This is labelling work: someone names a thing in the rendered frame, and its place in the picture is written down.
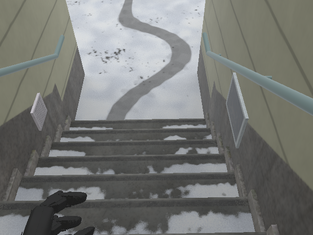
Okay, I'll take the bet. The robot left hand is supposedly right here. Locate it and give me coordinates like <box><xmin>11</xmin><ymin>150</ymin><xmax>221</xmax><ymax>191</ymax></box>
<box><xmin>21</xmin><ymin>190</ymin><xmax>95</xmax><ymax>235</ymax></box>

